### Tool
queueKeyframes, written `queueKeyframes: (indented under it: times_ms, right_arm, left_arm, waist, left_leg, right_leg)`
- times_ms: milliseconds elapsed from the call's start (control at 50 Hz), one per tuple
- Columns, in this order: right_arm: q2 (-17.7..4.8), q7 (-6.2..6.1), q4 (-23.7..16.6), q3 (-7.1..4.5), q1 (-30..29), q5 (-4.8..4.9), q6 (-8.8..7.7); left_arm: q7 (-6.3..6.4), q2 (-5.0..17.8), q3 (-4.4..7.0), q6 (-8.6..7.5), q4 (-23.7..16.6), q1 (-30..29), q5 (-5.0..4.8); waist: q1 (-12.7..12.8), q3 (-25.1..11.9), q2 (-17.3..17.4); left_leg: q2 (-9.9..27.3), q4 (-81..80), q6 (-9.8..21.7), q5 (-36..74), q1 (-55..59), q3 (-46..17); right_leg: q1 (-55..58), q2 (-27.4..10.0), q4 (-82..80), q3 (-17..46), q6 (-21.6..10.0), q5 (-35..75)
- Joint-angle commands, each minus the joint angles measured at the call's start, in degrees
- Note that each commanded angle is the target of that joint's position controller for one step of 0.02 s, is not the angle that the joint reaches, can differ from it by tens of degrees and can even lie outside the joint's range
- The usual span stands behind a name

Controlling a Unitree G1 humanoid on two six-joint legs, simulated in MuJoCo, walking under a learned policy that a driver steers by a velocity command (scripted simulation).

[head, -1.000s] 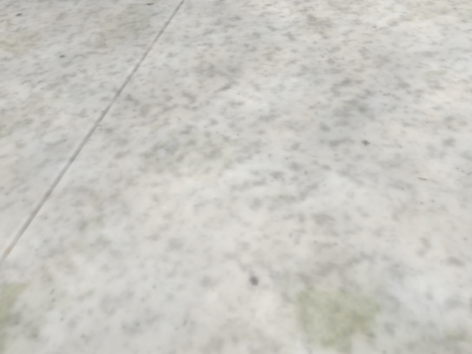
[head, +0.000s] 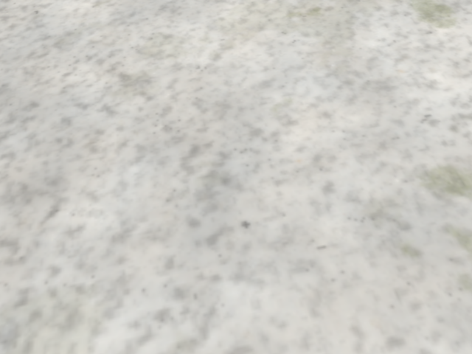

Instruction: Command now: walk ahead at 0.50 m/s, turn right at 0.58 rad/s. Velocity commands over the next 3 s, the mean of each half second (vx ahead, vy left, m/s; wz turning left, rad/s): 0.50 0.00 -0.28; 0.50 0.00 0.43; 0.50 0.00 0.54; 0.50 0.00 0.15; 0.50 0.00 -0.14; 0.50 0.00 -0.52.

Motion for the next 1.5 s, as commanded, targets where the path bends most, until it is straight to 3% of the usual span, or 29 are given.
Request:
queueKeyframes:
  times_ms: [20,140,240,300,340,360,380,400,420,460,540,640,740,800,820,840,860,880,900,960,1220,1260,1300,1320,1340,1360,1380,1420,1500]
  right_arm:
    - [-6.67,-0.09,-4.14,-1.88,0.57,-1.05,-0.29]
    - [-2.73,0.41,-6.88,-0.27,-9.66,-1.03,0.48]
    - [-3.98,1.83,-8.42,-0.23,-14.71,-0.21,-0.56]
    - [-5.63,2.08,-8.34,-0.85,-12.68,-0.24,-1.09]
    - [-8.08,1.72,-5.47,-2.20,-3.00,-0.63,-1.34]
    - [-10.60,1.61,-4.16,-2.80,5.99,-1.24,-1.39]
    - [-15.33,1.94,-2.10,-4.25,12.09,-1.33,-0.70]
    - [-10.76,2.64,-1.59,-2.98,12.36,0.73,-0.50]
    - [-7.60,2.51,-2.44,-2.02,8.64,1.27,-0.16]
    - [-6.22,2.16,-3.71,-1.36,4.10,-0.03,0.76]
    - [-6.00,1.12,-3.77,-1.11,4.19,0.09,0.97]
    - [-8.95,-0.43,-2.56,-2.25,7.65,0.92,2.00]
    - [-8.66,-0.98,-1.62,-2.38,11.93,1.39,3.35]
    - [-7.25,-1.06,-2.48,-2.13,10.53,1.05,3.75]
    - [-4.53,-0.81,-3.55,-1.15,9.52,0.47,3.50]
    - [-0.14,-0.87,-4.93,0.16,14.64,0.50,2.90]
    - [-2.63,-0.90,-5.95,0.11,16.92,1.72,2.55]
    - [-7.31,-0.99,-5.22,-1.18,13.39,2.05,2.80]
    - [-7.90,-0.93,-5.77,-1.51,9.31,1.51,3.17]
    - [-5.20,-0.20,-6.94,-1.65,6.88,1.08,4.18]
    - [-2.44,3.21,-14.41,-0.23,-9.43,0.91,4.32]
    - [-4.01,3.46,-15.16,-1.01,-8.53,0.62,4.59]
    - [-7.77,3.04,-12.85,-3.30,2.59,0.57,5.06]
    - [-11.54,2.05,-10.15,-5.27,12.82,0.83,5.59]
    - [-18.52,1.15,-10.02,-6.27,13.00,1.42,5.53]
    - [-16.03,1.47,-12.36,-5.17,14.59,1.09,4.53]
    - [-12.10,1.75,-11.50,-4.04,13.16,0.51,3.71]
    - [-8.12,1.50,-11.46,-2.70,6.29,0.31,3.16]
    - [-6.38,0.99,-11.12,-1.74,2.64,-0.62,2.34]
  left_arm:
    - [0.86,7.12,1.75,-1.45,-4.85,-0.66,0.42]
    - [2.71,9.03,2.28,-1.09,-2.99,3.70,-0.30]
    - [2.68,8.13,1.94,-0.98,0.09,8.62,-0.49]
    - [2.84,8.57,2.14,-0.38,1.04,8.85,-0.18]
    - [2.77,7.44,1.62,-0.06,0.67,7.20,0.14]
    - [2.89,5.64,0.65,0.01,-0.42,7.25,0.92]
    - [2.76,2.24,-0.33,-0.80,-0.76,14.96,-0.08]
    - [2.59,4.92,-0.36,-1.56,-0.69,13.69,-0.01]
    - [2.29,8.15,0.49,-2.06,-1.78,6.89,-0.69]
    - [2.17,7.27,0.35,-3.19,-3.66,-0.58,0.59]
    - [2.08,4.25,0.00,-3.31,-4.20,-0.01,1.59]
    - [1.71,1.94,-1.20,-3.67,-6.32,-9.89,1.11]
    - [0.97,4.13,-0.44,-4.60,-7.83,-14.99,0.06]
    - [1.37,6.68,1.04,-5.18,-5.96,-7.56,0.16]
    - [1.88,9.20,1.93,-5.33,-5.07,-0.10,1.01]
    - [2.28,14.07,3.13,-4.65,-4.03,7.02,1.76]
    - [1.67,12.94,3.08,-3.86,-2.16,9.34,0.87]
    - [1.61,8.21,1.86,-3.78,-2.90,6.25,0.62]
    - [1.66,6.08,1.15,-3.56,-3.04,3.55,0.78]
    - [1.52,3.59,0.25,-3.63,-1.94,-1.56,1.45]
    - [2.13,10.71,2.54,-2.67,4.12,2.98,-0.55]
    - [2.36,12.32,3.01,-1.91,4.41,3.11,-0.98]
    - [2.82,13.19,3.13,-1.03,4.23,2.53,-1.38]
    - [3.12,11.44,2.32,-1.14,3.76,3.45,-0.54]
    - [2.45,3.07,-0.42,-2.11,0.52,8.33,2.38]
    - [1.69,5.78,-0.66,-4.23,-0.57,5.08,0.90]
    - [1.15,9.64,0.41,-5.33,-2.09,-0.91,-1.49]
    - [1.62,8.44,-0.10,-5.95,-1.31,-1.94,-0.18]
    - [1.60,6.80,-0.06,-3.45,0.26,1.00,1.17]
  waist:
    - [-1.31,-7.36,-3.17]
    - [1.93,-3.60,-4.78]
    - [4.61,-2.20,-5.72]
    - [3.12,-1.92,-7.55]
    - [-1.74,-7.41,-7.27]
    - [-5.29,-15.93,-2.98]
    - [-3.17,-22.67,14.01]
    - [-4.06,-20.84,14.48]
    - [-4.73,-12.10,8.61]
    - [-3.43,-4.21,1.13]
    - [-0.55,-5.08,4.48]
    - [-3.47,-3.41,3.80]
    - [-4.32,-3.39,4.59]
    - [0.62,-6.14,5.56]
    - [4.42,-12.16,2.74]
    - [4.45,-20.76,-10.36]
    - [3.63,-21.66,-19.54]
    - [4.38,-13.43,-11.33]
    - [4.12,-8.30,-7.47]
    - [0.74,-2.67,-7.91]
    - [3.64,0.55,-3.84]
    - [1.93,-1.18,-5.12]
    - [-5.00,-7.93,-5.20]
    - [-9.60,-13.13,-2.20]
    - [-3.78,-17.04,14.42]
    - [-6.63,-27.92,11.26]
    - [-8.09,-20.30,6.50]
    - [-3.47,-10.47,0.26]
    - [0.64,-7.35,1.68]
  left_leg:
    - [2.88,-5.15,-0.83,4.70,-10.36,-2.83]
    - [-1.05,-29.00,-3.75,24.11,-7.18,-1.15]
    - [-1.93,-37.49,-1.64,27.75,-5.27,-1.63]
    - [-2.37,-39.41,1.06,20.26,-3.86,-0.90]
    - [-3.62,-41.36,4.52,20.06,8.56,1.55]
    - [3.69,-39.16,8.57,21.89,23.27,-7.08]
    - [14.70,-43.75,18.61,10.36,42.69,-32.59]
    - [16.14,-51.04,19.19,-2.60,44.44,-44.48]
    - [14.74,-51.62,16.72,-6.04,37.80,-38.16]
    - [10.27,-53.47,15.15,3.98,24.75,-27.88]
    - [5.95,-55.74,15.41,18.39,17.62,-19.92]
    - [2.93,-55.85,13.15,20.27,11.44,-14.41]
    - [4.25,-50.98,11.27,15.51,14.37,-19.59]
    - [2.12,-42.93,8.49,17.49,13.40,-20.62]
    - [-0.74,-31.20,6.56,15.45,8.58,-17.31]
    - [-8.21,-12.56,2.77,-1.98,-7.01,-8.96]
    - [-6.40,-0.64,1.82,-13.29,-18.64,-6.67]
    - [-3.32,4.03,1.41,-8.51,-21.59,-7.96]
    - [-1.60,4.40,1.06,-3.82,-21.17,-6.30]
    - [2.14,-0.64,0.34,3.16,-15.85,-4.94]
    - [0.79,-29.71,2.59,19.80,-12.27,2.24]
    - [-2.09,-31.07,4.79,14.00,-7.78,5.15]
    - [-6.95,-34.34,8.07,13.21,8.64,8.03]
    - [-5.88,-35.39,10.52,14.93,25.94,3.16]
    - [9.89,-38.25,19.75,10.36,45.58,-26.71]
    - [16.14,-48.27,25.62,-0.84,50.56,-48.17]
    - [14.15,-49.97,21.96,0.59,46.29,-40.22]
    - [9.85,-50.14,17.85,11.54,29.56,-26.37]
    - [7.11,-54.31,17.73,28.39,15.00,-16.43]
  right_leg:
    - [12.46,-15.16,-15.62,21.43,-11.78,12.53]
    - [6.10,-10.02,-16.23,13.60,-7.99,9.47]
    - [11.67,-13.35,-13.12,16.65,-6.63,5.63]
    - [16.98,-15.84,-9.26,19.36,-5.59,11.70]
    - [17.82,-12.30,1.61,15.35,-3.38,27.14]
    - [11.23,-9.05,16.33,11.84,-1.35,21.24]
    - [-10.11,-0.03,37.32,5.89,4.06,-4.15]
    - [-19.81,-0.76,42.80,8.71,4.33,-21.90]
    - [-24.24,-4.17,44.99,8.62,3.92,-17.73]
    - [-22.98,-7.49,38.98,6.07,3.83,-11.00]
    - [-15.99,-8.77,26.21,4.25,6.19,-7.63]
    - [-9.35,-5.95,7.24,3.12,8.69,8.75]
    - [-3.98,-3.97,-0.91,4.77,8.20,10.09]
    - [8.49,-4.92,-5.46,4.07,4.93,6.87]
    - [20.58,-11.53,-4.18,9.42,1.68,4.88]
    - [39.70,-24.30,-5.01,27.41,-5.19,-0.15]
    - [41.24,-30.61,-10.08,44.49,-9.79,-13.80]
    - [34.45,-27.60,-11.96,38.84,-7.81,-18.04]
    - [28.03,-24.80,-12.53,29.78,-5.79,-12.77]
    - [15.65,-19.31,-17.11,15.62,-4.09,0.71]
    - [21.24,-20.43,-18.38,-6.04,-2.19,18.48]
    - [23.84,-20.71,-12.44,-8.30,-0.97,33.99]
    - [21.36,-18.87,4.39,-11.48,1.13,47.83]
    - [10.13,-16.80,19.55,-11.96,3.37,38.43]
    - [-16.16,-7.05,41.19,-10.56,7.18,-14.73]
    - [-23.75,-2.77,50.98,3.78,7.29,-25.08]
    - [-28.87,-6.04,50.83,5.86,6.21,-19.47]
    - [-24.10,-10.77,41.01,4.53,5.58,-11.09]
    - [-14.49,-12.48,32.54,3.20,7.75,-6.04]
Next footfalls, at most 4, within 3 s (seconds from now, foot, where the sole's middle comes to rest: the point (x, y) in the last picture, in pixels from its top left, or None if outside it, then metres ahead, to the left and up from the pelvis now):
0.34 left None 0.39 0.13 -0.77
0.82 right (295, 289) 0.62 -0.11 -0.77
1.32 left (188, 227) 0.84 0.21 -0.77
1.84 right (212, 143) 1.20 0.15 -0.77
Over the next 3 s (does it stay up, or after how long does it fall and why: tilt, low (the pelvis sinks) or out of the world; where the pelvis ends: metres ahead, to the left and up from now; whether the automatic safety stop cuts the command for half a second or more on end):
stays up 1.57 0.41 0.00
